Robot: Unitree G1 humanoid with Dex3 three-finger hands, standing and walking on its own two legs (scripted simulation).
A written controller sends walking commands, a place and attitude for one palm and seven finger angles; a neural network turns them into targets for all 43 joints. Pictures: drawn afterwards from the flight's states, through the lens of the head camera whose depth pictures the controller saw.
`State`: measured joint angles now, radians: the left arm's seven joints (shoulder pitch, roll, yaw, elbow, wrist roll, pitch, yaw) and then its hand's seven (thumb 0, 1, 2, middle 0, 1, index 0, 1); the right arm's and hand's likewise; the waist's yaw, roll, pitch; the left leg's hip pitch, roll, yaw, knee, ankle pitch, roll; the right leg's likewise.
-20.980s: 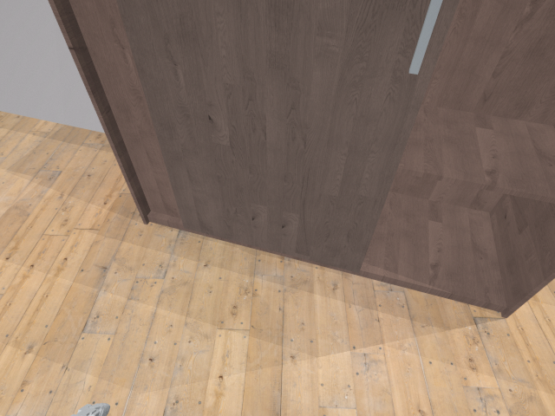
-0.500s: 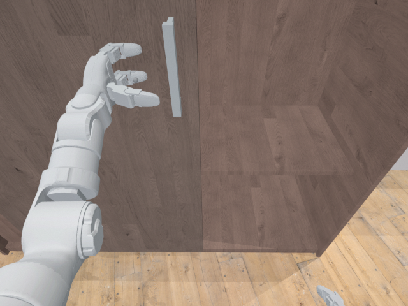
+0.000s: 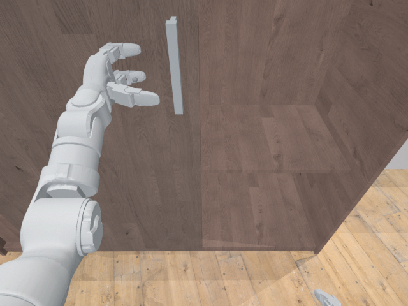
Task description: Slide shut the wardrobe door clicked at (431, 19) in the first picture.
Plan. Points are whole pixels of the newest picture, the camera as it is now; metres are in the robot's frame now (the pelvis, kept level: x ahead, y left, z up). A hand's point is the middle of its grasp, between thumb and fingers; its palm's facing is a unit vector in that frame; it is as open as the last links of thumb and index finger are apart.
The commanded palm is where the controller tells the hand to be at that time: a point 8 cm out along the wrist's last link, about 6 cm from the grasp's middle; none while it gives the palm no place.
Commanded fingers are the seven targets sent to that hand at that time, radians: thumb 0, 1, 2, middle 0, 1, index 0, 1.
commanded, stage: move the hooked fingers beside the handle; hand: left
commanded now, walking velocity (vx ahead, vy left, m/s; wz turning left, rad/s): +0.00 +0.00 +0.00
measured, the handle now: (176, 68) +0.52 +0.07 +0.24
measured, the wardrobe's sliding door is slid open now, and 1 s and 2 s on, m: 0.57 0.57 0.57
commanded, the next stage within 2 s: feel for the door with the fingertips in 0.50 s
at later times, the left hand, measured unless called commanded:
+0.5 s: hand (136, 77) +0.48 +0.14 +0.24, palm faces +0.04 -1.00 +0.01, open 14.0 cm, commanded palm +0.46 +0.19 +0.24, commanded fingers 0.00 -0.50 0.30 -0.30 -1.20 -0.30 -1.20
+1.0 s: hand (154, 75) +0.48 +0.10 +0.25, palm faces +0.03 -1.00 +0.02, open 13.8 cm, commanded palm +0.46 +0.16 +0.24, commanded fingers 0.00 -0.50 0.30 -0.30 -1.20 -0.30 -1.20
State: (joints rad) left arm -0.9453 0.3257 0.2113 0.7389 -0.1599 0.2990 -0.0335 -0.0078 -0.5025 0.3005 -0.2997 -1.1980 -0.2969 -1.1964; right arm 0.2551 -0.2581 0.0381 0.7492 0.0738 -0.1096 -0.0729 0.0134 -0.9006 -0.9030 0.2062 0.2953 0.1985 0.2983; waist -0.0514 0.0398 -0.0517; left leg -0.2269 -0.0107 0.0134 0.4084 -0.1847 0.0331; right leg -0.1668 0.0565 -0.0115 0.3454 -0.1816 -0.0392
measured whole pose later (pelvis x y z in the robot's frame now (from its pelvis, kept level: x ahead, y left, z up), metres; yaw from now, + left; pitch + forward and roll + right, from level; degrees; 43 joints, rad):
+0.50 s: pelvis +0.00 +0.01 +0.00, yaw -1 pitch +2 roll -1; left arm -0.99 0.36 0.24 0.83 -0.14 0.23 -0.04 -0.01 -0.50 0.30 -0.30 -1.20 -0.30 -1.20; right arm 0.32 -0.27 0.02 0.77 0.07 -0.15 -0.07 0.01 -0.90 -0.90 0.21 0.30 0.20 0.30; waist -0.08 0.04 -0.04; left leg -0.26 -0.01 0.03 0.41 -0.18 0.04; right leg -0.20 0.06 0.00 0.34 -0.17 -0.03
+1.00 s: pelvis +0.01 +0.00 +0.00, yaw +0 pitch +2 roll -1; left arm -1.03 0.26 0.20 0.83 -0.14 0.26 0.04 -0.01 -0.50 0.30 -0.32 -1.21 -0.32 -1.23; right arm 0.25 -0.25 0.03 0.76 0.06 -0.14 -0.05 0.01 -0.90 -0.90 0.21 0.30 0.20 0.30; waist -0.06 0.04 -0.06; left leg -0.26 -0.01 0.02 0.42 -0.19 0.03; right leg -0.21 0.05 -0.01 0.36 -0.19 -0.04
